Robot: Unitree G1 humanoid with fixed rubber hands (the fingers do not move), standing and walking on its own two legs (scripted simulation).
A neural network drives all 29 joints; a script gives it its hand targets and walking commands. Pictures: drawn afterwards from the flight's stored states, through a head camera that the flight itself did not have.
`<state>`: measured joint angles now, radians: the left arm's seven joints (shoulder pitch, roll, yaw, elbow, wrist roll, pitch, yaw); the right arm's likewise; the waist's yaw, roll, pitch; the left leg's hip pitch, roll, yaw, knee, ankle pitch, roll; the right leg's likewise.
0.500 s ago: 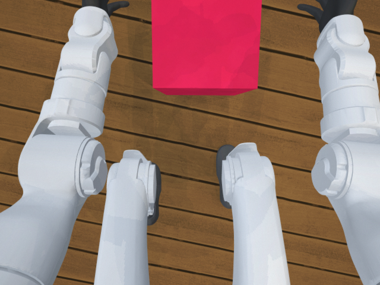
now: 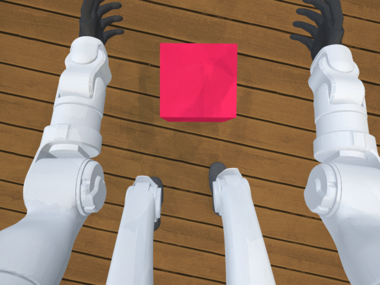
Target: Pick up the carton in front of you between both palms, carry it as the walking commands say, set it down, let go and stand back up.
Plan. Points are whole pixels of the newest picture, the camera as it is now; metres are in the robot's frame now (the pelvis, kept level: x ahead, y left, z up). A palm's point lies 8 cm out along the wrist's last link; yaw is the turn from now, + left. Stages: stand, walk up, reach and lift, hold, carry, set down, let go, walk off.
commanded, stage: set down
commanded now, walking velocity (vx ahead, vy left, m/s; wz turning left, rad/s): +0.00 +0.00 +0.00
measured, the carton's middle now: (197, 89) +0.51 -0.05 -0.45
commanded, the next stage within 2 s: let go in 0.12 s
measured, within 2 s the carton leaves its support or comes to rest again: neither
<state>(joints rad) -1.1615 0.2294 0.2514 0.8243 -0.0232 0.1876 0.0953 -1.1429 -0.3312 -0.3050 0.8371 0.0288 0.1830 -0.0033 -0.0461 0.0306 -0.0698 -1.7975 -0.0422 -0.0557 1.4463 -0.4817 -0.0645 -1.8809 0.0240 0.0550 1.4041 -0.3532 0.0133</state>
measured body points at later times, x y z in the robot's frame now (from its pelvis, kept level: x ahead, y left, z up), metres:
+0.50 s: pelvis +0.05 +0.00 +0.13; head +0.31 -0.03 +0.50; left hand +0.46 +0.17 +0.00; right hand +0.42 -0.26 +0.00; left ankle +0.07 +0.14 -0.54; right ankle +0.11 -0.12 -0.54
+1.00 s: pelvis +0.11 +0.01 +0.20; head +0.19 +0.01 +0.64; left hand +0.31 +0.24 +0.11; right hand +0.28 -0.23 +0.11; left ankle +0.07 +0.14 -0.54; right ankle +0.11 -0.12 -0.54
